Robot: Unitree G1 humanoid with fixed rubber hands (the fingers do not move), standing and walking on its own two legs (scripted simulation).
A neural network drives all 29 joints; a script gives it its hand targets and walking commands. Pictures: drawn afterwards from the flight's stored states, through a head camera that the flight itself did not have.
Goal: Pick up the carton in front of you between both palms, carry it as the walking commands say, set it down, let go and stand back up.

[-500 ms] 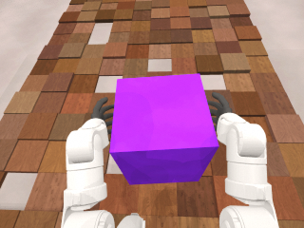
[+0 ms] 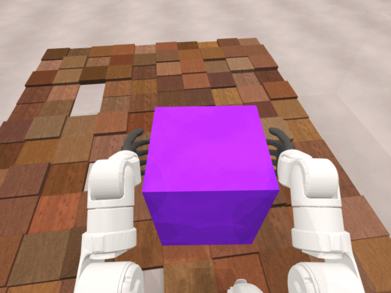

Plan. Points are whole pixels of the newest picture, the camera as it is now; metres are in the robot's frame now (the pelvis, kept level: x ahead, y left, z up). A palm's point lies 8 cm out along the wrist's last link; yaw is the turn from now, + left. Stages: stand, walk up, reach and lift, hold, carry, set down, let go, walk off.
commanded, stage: carry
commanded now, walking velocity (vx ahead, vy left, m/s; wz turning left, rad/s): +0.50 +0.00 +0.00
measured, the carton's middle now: (206, 179) +0.36 -0.02 +0.03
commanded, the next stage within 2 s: none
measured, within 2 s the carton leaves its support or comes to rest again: neither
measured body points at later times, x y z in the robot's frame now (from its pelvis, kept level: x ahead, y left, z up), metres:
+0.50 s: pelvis +0.28 -0.03 -0.02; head +0.32 -0.02 +0.43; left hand +0.65 +0.15 +0.12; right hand +0.67 -0.15 +0.12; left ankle +0.37 +0.07 -0.73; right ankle +0.24 -0.14 -0.74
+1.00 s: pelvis +0.57 -0.05 +0.01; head +0.59 -0.05 +0.46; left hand +0.93 +0.11 +0.10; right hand +0.94 -0.20 +0.10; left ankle +0.45 +0.06 -0.64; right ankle +0.63 -0.11 -0.71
